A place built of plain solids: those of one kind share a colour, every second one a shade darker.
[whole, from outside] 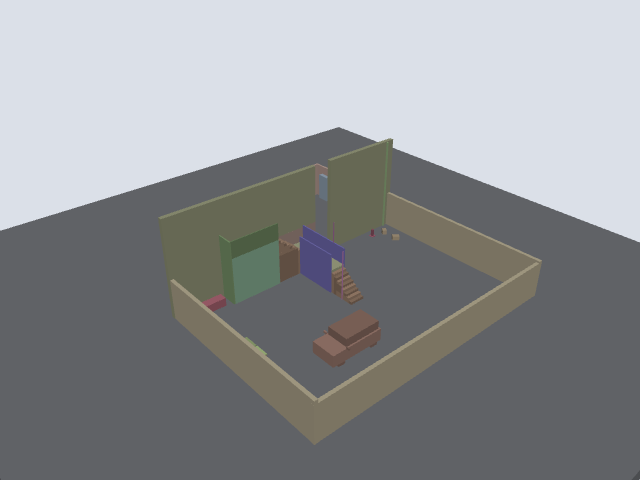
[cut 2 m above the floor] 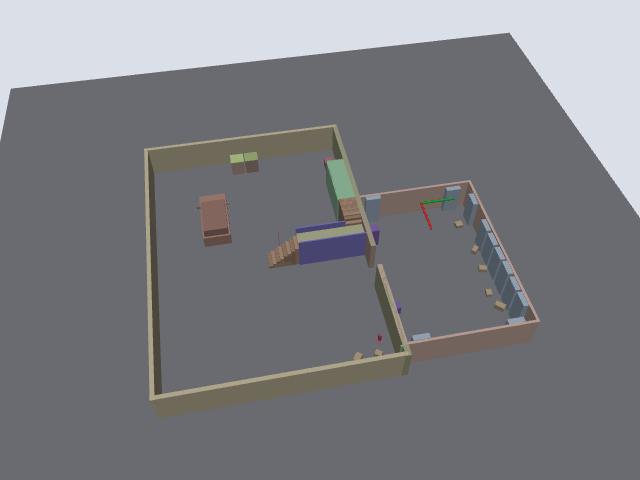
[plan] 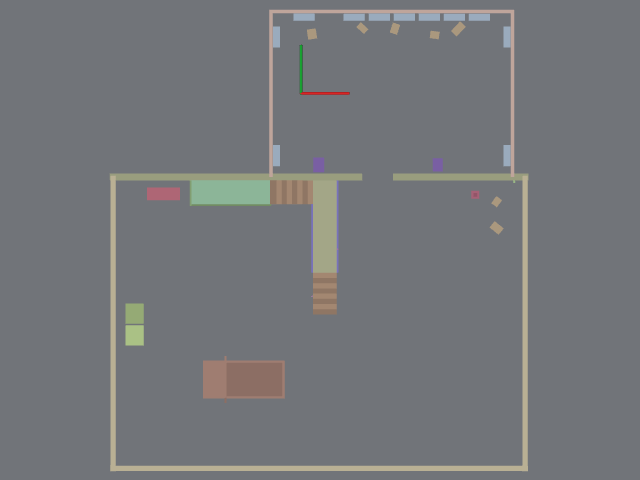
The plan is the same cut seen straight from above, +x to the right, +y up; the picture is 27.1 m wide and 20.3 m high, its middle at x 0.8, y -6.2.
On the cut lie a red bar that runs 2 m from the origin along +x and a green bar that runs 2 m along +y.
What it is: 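The rear of a town building of two storeys with an external escape stair; a paved yard 17.2 x 12.1 m; from a top landing at the upper floor's door, 3.15 m over the yard, a stair of 18 risers of 0.175 m and treads of 0.221 m, 1.00 m clear, a quarter turn; two flights with a corner landing; the upper one along the facade, the lower one standing free in the yard, down to the yard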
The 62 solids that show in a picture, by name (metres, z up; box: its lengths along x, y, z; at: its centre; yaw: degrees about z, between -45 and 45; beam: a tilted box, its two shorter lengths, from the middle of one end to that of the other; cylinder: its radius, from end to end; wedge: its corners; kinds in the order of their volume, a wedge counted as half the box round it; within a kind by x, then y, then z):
{
 "stair_step_1": {"box": [0.27, 1.01, 3.02], "at": [-1.18, -4.18, 1.46]},
 "stair_step_2": {"box": [0.49, 1.01, 2.85], "at": [-1.07, -4.18, 1.38]},
 "stair_step_3": {"box": [0.71, 1.01, 2.67], "at": [-0.96, -4.18, 1.29]},
 "stair_step_4": {"box": [0.93, 1.01, 2.5], "at": [-0.84, -4.18, 1.2]},
 "stair_step_5": {"box": [1.16, 1.01, 2.33], "at": [-0.73, -4.18, 1.11]},
 "stair_step_6": {"box": [1.38, 1.01, 2.15], "at": [-0.62, -4.18, 1.02]},
 "stair_step_7": {"box": [1.6, 1.01, 1.98], "at": [-0.51, -4.18, 0.94]},
 "stair_step_8": {"box": [1.82, 1.01, 1.8], "at": [-0.4, -4.18, 0.85]},
 "stair_step_9": {"box": [1.0, 5.72, 0.23], "at": [1.01, -6.49, 0.06]},
 "stair_step_10": {"box": [1.0, 5.5, 0.4], "at": [1.01, -6.38, 0.15]},
 "stair_step_11": {"box": [1.0, 5.28, 0.57], "at": [1.01, -6.27, 0.24]},
 "stair_step_12": {"box": [1.0, 5.05, 0.75], "at": [1.01, -6.16, 0.33]},
 "stair_step_13": {"box": [1.0, 4.83, 0.93], "at": [1.01, -6.05, 0.41]},
 "stair_step_14": {"box": [1.0, 4.61, 1.1], "at": [1.01, -5.94, 0.5]},
 "stair_step_15": {"box": [1.0, 4.39, 1.27], "at": [1.01, -5.83, 0.59]},
 "stair_step_16": {"box": [1.0, 4.17, 1.45], "at": [1.01, -5.72, 0.68]},
 "facade_1": {"box": [10.68, 0.3, 6.55], "at": [-2.75, -3.54, 3.23]},
 "facade_2": {"box": [5.73, 0.3, 6.55], "at": [6.75, -3.54, 3.23]},
 "boundary_1": {"box": [0.23, 12.5, 2.69], "at": [-7.95, -9.73, 1.29]},
 "boundary_2": {"box": [17.67, 0.23, 2.44], "at": [0.76, -15.86, 1.17]},
 "boundary_3": {"box": [0.23, 12.5, 2.56], "at": [9.47, -9.73, 1.23]},
 "wall_1": {"box": [0.15, 7.07, 2.63], "at": [-1.27, 0.0, 1.26]},
 "wall_2": {"box": [3.94, 0.3, 2.63], "at": [0.62, -3.54, 1.26]},
 "wall_3": {"box": [10.37, 0.15, 2.63], "at": [3.83, 3.46, 1.26]},
 "wall_4": {"box": [5.13, 0.3, 2.63], "at": [6.45, -3.54, 1.26]},
 "wall_5": {"box": [0.15, 7.07, 2.63], "at": [8.95, 0.0, 1.26]},
 "paving_1": {"box": [3.45, 1.09, 3.2], "at": [-2.99, -4.22, 1.55]},
 "stair_landing_1": {"box": [1.03, 3.95, 1.62], "at": [1.0, -5.61, 0.76]},
 "car_1": {"box": [3.47, 1.61, 0.76], "at": [-2.42, -12.1, 0.56]},
 "car_2": {"box": [2.36, 1.41, 0.52], "at": [-1.98, -12.1, 1.2]},
 "shelf_1": {"box": [0.3, 0.9, 2.13], "at": [-1.04, -2.63, 1.01]},
 "shelf_2": {"box": [0.3, 0.9, 1.87], "at": [-1.04, 2.38, 0.89]},
 "shelf_3": {"box": [0.9, 0.3, 1.97], "at": [0.13, 3.23, 0.94]},
 "shelf_4": {"box": [0.9, 0.3, 1.98], "at": [2.25, 3.23, 0.94]},
 "shelf_5": {"box": [0.9, 0.3, 1.97], "at": [3.31, 3.23, 0.94]},
 "shelf_6": {"box": [0.9, 0.3, 1.97], "at": [4.36, 3.23, 0.94]},
 "shelf_7": {"box": [0.9, 0.3, 2.04], "at": [5.42, 3.23, 0.97]},
 "shelf_8": {"box": [0.9, 0.3, 2.01], "at": [6.48, 3.23, 0.95]},
 "shelf_9": {"box": [0.9, 0.3, 2.11], "at": [7.54, 3.23, 1.0]},
 "shelf_10": {"box": [0.3, 0.9, 2.07], "at": [8.71, -2.63, 0.98]},
 "shelf_11": {"box": [0.3, 0.9, 2.03], "at": [8.71, 2.38, 0.96]},
 "rim_guard_1": {"box": [0.08, 1.08, 4.32], "at": [-4.67, -4.22, 2.11]},
 "rim_guard_2": {"box": [3.45, 0.08, 4.32], "at": [-2.99, -4.72, 2.11]},
 "guard_landing_1": {"box": [0.08, 2.91, 2.75], "at": [0.47, -6.13, 1.32]},
 "guard_landing_2": {"box": [0.08, 3.9, 2.75], "at": [1.55, -5.63, 1.32]},
 "refuse_bin_1": {"box": [0.74, 0.82, 1.07], "at": [-7.04, -10.23, 0.48]},
 "refuse_bin_2": {"box": [0.74, 0.82, 1.07], "at": [-7.04, -9.31, 0.48]},
 "filing_cabinet_1": {"box": [0.47, 0.62, 1.37], "at": [0.75, -3.02, 0.64]},
 "filing_cabinet_2": {"box": [0.42, 0.56, 0.65], "at": [5.78, -3.02, 0.27]},
 "planter_box_1": {"box": [1.4, 0.55, 0.6], "at": [-5.82, -4.25, 0.25]},
 "box_cardboard_1": {"box": [0.38, 0.43, 0.28], "at": [0.46, 2.51, 0.09], "yaw": 8.4},
 "box_cardboard_2": {"box": [0.44, 0.28, 0.36], "at": [2.59, 2.76, 0.13], "yaw": -42.9},
 "box_cardboard_3": {"box": [0.33, 0.44, 0.3], "at": [3.97, 2.74, 0.1], "yaw": -17.6},
 "box_cardboard_4": {"box": [0.39, 0.32, 0.27], "at": [5.65, 2.47, 0.08], "yaw": -7.2},
 "box_cardboard_5": {"box": [0.33, 0.56, 0.37], "at": [6.65, 2.73, 0.13], "yaw": -43.7},
 "box_cardboard_6": {"box": [0.5, 0.35, 0.34], "at": [8.27, -5.69, 0.12], "yaw": -39.4},
 "box_cardboard_7": {"box": [0.3, 0.38, 0.36], "at": [8.27, -4.58, 0.13], "yaw": -36.1},
 "refuse_lid_1": {"box": [0.78, 0.86, 0.06], "at": [-7.04, -10.23, 1.05]},
 "refuse_lid_2": {"box": [0.78, 0.86, 0.06], "at": [-7.04, -9.31, 1.05]},
 "downpipe_1": {"box": [0.09, 0.1, 6.5], "at": [9.02, -3.74, 3.2]},
 "traffic_cone_1": {"box": [0.34, 0.34, 0.08], "at": [7.37, -4.29, -0.01]},
 "light_post_1": {"box": [0.05, 0.05, 3.44], "at": [0.47, -8.58, 1.67]}
}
